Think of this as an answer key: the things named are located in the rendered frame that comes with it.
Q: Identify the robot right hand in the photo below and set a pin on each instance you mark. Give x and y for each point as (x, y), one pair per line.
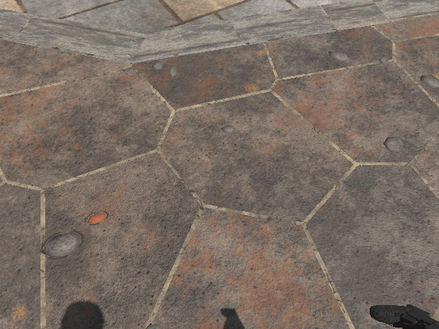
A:
(406, 317)

